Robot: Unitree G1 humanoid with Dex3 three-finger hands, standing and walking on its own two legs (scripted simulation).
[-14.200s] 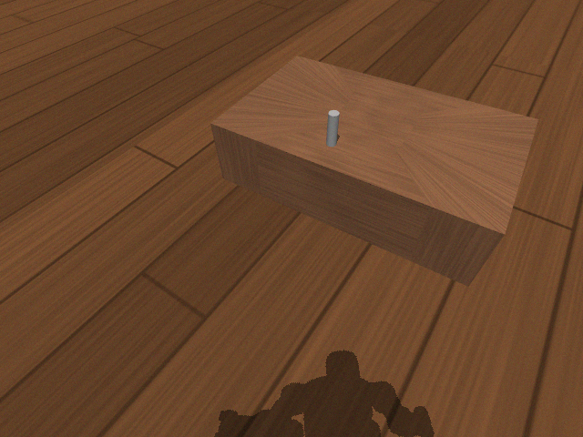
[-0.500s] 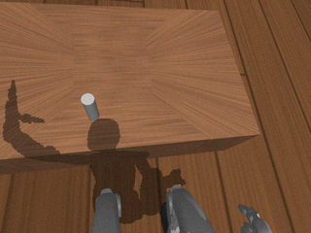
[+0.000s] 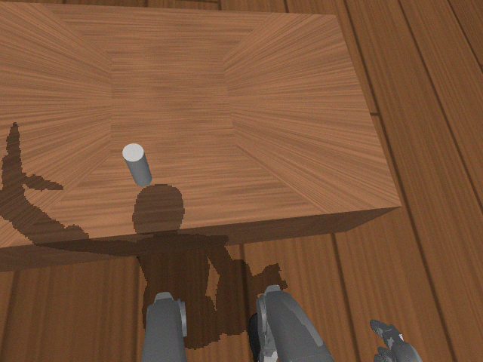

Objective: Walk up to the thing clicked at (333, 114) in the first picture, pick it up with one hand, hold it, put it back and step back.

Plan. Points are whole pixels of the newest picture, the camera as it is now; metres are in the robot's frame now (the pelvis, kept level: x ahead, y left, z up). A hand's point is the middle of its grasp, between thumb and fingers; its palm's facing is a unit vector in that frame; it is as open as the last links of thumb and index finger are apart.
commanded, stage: approach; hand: left
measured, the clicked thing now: (138, 166) +0.53 +0.17 -0.24
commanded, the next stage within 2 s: close in in 0.52 s
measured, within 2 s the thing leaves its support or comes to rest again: neither
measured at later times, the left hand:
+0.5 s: hand (54, 172) +0.47 +0.30 -0.12, palm faces +0.05 -1.00 +0.04, open 17.6 cm
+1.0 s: hand (123, 182) +0.48 +0.20 -0.20, palm faces +0.10 -0.99 -0.03, open 17.6 cm
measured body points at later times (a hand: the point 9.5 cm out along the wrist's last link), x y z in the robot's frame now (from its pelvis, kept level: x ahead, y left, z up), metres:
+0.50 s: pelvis -0.02 +0.00 -0.11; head +0.20 +0.06 +0.28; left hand +0.46 +0.35 -0.12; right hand +0.07 -0.27 -0.21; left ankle +0.04 +0.13 -0.61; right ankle +0.03 -0.15 -0.61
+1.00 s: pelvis -0.06 -0.01 -0.22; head +0.15 +0.01 +0.18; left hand +0.47 +0.25 -0.20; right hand +0.00 -0.27 -0.35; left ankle +0.04 +0.13 -0.61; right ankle +0.03 -0.15 -0.61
